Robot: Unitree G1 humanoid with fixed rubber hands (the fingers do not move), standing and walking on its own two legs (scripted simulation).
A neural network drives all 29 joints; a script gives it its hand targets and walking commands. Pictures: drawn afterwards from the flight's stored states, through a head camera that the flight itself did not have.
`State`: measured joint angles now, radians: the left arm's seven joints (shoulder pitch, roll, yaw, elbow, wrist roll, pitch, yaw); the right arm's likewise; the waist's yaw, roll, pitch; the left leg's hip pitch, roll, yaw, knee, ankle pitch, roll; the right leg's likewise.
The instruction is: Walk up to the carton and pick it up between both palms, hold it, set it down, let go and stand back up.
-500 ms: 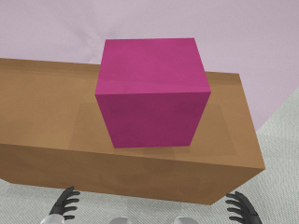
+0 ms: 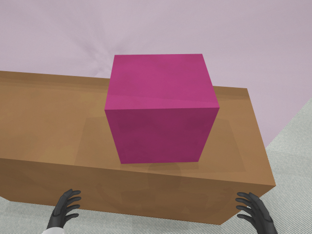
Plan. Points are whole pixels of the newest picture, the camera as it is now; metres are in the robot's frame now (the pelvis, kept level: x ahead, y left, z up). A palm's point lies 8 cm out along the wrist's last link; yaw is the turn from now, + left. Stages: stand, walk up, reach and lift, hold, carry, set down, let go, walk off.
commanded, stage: reach and lift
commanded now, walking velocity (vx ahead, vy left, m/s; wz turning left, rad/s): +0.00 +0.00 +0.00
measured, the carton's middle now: (159, 112) +0.46 +0.01 +0.02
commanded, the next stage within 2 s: none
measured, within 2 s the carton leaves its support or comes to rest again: neither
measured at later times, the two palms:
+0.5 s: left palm (62, 216) +0.17 +0.24 -0.03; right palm (267, 213) +0.18 -0.25 -0.02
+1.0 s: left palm (70, 190) +0.22 +0.22 +0.01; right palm (263, 190) +0.22 -0.24 +0.01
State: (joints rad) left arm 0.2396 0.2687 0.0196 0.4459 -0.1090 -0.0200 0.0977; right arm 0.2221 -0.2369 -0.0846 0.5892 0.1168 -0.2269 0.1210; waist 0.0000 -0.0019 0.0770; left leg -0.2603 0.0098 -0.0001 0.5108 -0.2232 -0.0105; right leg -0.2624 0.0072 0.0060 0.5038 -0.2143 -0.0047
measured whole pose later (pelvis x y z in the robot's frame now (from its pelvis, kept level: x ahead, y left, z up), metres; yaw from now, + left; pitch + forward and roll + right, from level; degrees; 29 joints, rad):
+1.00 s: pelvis +0.01 +0.00 +0.00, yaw +0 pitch +0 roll +0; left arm 0.23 0.27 -0.08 0.19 -0.24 -0.08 0.18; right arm 0.22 -0.25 -0.06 0.25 0.31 -0.16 0.12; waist 0.00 0.00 0.03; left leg -0.24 0.01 0.00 0.47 -0.22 -0.01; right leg -0.25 0.01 0.01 0.47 -0.21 0.00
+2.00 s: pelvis +0.02 +0.00 +0.01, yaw +0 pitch +1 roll +0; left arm -0.34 0.27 0.13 -0.07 -0.24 0.66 0.14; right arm -0.42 -0.45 -0.06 0.30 0.44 0.34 0.04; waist 0.00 0.01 0.02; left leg -0.24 0.01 0.00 0.40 -0.18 -0.01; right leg -0.24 0.01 0.01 0.38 -0.17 0.00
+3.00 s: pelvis +0.02 +0.00 +0.01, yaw +0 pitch +4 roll +0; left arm -0.88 0.29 0.14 0.66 -0.24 0.50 0.16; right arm -0.99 -0.47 0.03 0.96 0.47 0.28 0.06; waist 0.00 0.01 -0.01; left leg -0.29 0.01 0.00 0.39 -0.18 -0.01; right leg -0.29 0.01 0.01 0.38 -0.17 0.00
